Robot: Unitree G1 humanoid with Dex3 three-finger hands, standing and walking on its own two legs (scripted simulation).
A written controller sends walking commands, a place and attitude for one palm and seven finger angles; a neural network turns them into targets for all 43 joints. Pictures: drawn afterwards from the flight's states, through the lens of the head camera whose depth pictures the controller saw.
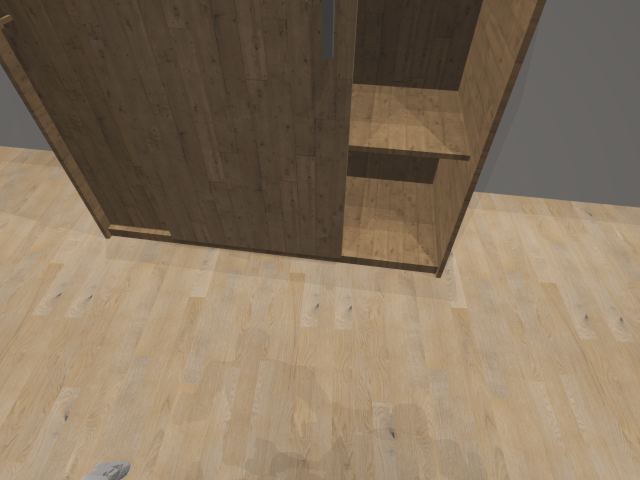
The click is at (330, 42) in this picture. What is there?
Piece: wardrobe's sliding door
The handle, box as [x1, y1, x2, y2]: [322, 0, 334, 59]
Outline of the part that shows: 322,0 322,58 331,59 333,54 334,0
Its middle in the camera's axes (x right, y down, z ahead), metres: +0.02 -0.51 +0.87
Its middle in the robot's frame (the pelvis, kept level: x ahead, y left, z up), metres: +1.01 +0.03 +0.19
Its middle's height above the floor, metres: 0.96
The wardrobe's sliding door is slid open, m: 0.38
